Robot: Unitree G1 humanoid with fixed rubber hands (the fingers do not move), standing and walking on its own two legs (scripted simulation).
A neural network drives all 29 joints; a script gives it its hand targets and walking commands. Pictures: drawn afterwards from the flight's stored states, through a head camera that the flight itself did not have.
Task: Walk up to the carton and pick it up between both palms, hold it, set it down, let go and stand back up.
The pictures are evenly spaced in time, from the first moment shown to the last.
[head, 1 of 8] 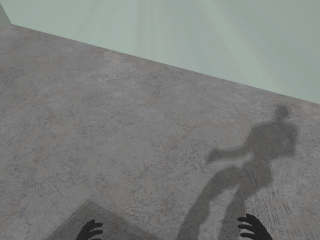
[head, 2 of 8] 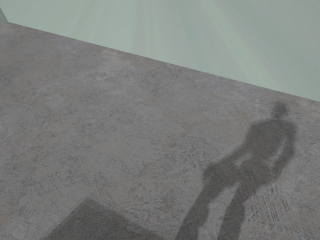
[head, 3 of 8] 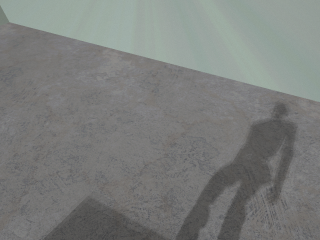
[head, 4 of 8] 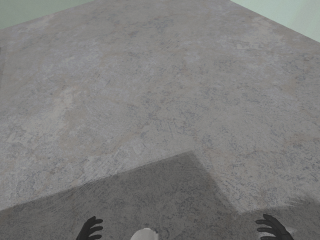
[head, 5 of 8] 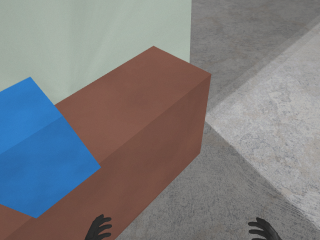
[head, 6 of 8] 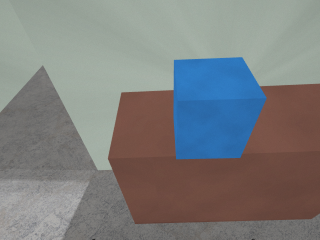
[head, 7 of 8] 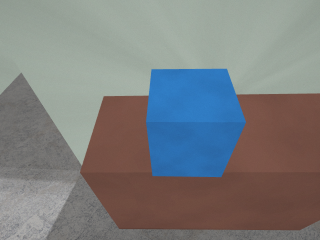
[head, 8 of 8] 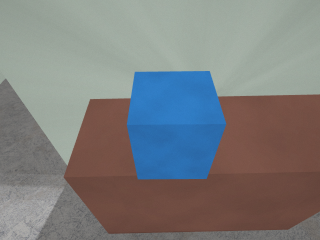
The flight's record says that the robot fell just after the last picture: no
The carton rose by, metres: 0.00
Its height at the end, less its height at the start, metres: +0.00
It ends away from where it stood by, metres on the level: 0.00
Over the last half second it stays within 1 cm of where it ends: yes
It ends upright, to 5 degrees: yes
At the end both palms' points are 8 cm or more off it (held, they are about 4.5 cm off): yes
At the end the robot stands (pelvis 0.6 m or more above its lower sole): yes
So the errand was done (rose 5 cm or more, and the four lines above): no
